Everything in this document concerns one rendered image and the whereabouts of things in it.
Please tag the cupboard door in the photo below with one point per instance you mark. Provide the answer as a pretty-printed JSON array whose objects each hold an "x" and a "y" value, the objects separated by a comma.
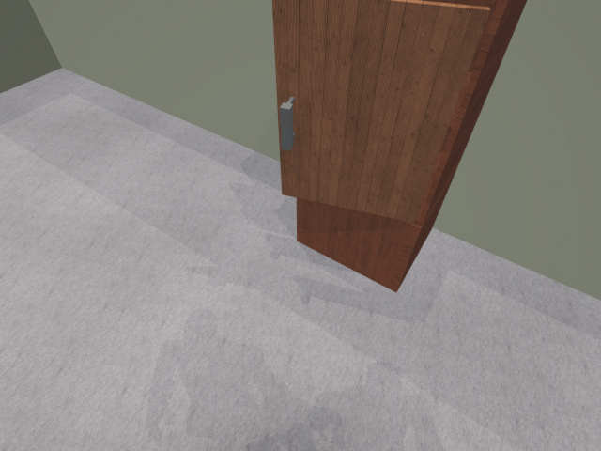
[{"x": 376, "y": 83}]

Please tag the handle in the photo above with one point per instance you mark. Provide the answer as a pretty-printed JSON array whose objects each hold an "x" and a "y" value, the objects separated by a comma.
[{"x": 286, "y": 119}]

